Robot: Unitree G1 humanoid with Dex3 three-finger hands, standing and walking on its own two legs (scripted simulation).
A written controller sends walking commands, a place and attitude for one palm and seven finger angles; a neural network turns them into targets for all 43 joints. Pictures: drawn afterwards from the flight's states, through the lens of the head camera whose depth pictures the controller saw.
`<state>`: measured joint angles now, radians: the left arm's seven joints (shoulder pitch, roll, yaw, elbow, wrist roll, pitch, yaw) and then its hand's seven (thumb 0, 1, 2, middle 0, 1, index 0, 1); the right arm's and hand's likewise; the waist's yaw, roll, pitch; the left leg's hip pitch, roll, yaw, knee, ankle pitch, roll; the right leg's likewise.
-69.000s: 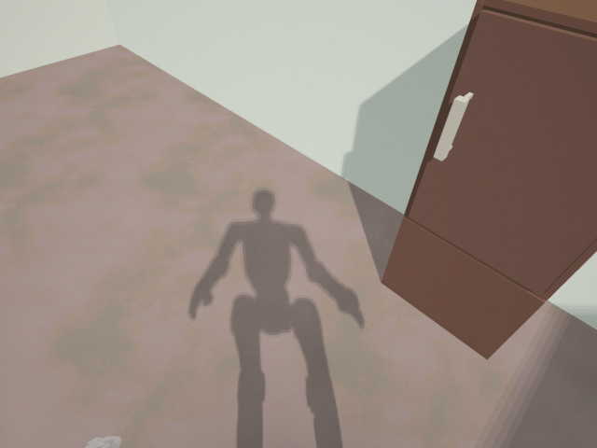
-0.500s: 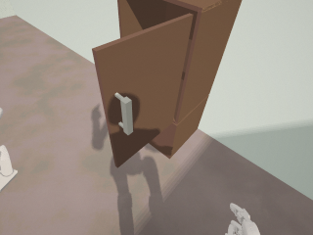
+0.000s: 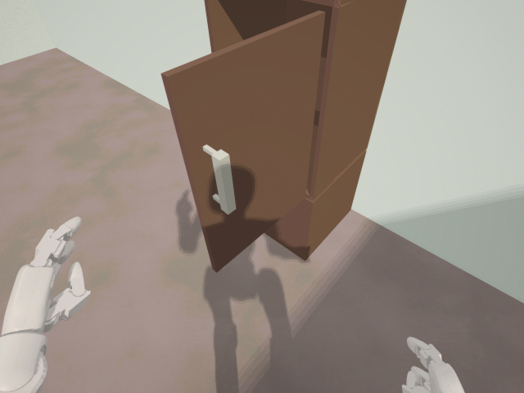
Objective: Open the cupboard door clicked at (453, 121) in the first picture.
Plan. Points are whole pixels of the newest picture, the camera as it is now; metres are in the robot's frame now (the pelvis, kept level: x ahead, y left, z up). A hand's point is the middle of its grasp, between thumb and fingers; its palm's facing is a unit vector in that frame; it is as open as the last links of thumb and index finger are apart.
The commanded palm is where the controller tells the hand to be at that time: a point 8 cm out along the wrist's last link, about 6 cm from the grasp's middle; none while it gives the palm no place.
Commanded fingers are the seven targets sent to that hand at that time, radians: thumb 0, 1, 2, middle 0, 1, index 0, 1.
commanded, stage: let the arm hang, fingers relaxed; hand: left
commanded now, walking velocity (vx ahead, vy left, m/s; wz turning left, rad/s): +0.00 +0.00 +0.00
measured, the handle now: (218, 179) +0.52 +0.13 +0.02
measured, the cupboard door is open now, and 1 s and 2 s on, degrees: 87 87 87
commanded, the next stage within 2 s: look to check the result in 1.02 s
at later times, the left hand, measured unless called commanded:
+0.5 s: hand out of the picture -0.11 +0.20 -0.16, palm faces +0.07 -0.97 -0.22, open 7.3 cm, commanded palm none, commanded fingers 0.00 0.90 0.90 -0.20 -0.30 -0.20 -0.30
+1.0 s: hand out of the picture -0.02 +0.17 -0.16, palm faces +0.04 -0.98 -0.18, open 7.3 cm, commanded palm none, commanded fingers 0.00 0.90 0.90 -0.20 -0.30 -0.20 -0.30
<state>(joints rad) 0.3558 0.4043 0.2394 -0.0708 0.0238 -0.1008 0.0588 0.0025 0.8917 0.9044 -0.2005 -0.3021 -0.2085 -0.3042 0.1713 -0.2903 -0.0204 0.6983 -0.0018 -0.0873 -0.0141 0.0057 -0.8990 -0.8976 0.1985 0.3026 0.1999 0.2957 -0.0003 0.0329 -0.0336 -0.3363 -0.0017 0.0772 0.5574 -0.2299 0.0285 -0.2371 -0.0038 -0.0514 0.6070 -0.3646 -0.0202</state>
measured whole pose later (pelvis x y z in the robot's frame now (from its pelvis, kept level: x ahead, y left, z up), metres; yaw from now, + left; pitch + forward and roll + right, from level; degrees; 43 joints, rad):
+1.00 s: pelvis -0.02 +0.00 +0.01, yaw +1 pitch -1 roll +0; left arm 0.27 0.13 0.00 1.14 0.01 0.00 0.03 0.00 0.91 0.90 -0.20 -0.30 -0.20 -0.30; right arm 0.28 -0.15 0.00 1.15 -0.02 0.01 -0.02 0.00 -0.90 -0.90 0.20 0.30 0.20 0.30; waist -0.02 0.01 0.02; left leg -0.25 -0.01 0.05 0.39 -0.12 0.03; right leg -0.15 0.00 -0.07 0.44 -0.27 -0.03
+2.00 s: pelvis +0.02 -0.03 +0.01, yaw +1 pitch -1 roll +1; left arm 0.26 0.17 0.01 1.15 0.01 -0.01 0.03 0.00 0.90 0.90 -0.20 -0.30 -0.20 -0.30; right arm 0.22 -0.18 0.01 1.16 -0.01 0.00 -0.04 0.00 -0.90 -0.90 0.20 0.30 0.20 0.30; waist 0.00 0.01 0.05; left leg -0.18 0.02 0.04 0.38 -0.17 -0.01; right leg -0.04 0.04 -0.08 0.35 -0.29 -0.06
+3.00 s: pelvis +0.03 -0.02 +0.02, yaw +1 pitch -1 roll +1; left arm 0.25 0.19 0.00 1.15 0.01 -0.02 0.03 0.00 0.90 0.90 -0.20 -0.30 -0.20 -0.30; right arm 0.21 -0.20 0.01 1.16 -0.01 0.00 -0.03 0.00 -0.90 -0.90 0.20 0.30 0.20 0.30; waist 0.00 0.00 0.05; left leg -0.16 0.01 0.05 0.35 -0.17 -0.01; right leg -0.02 0.03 -0.07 0.32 -0.28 -0.06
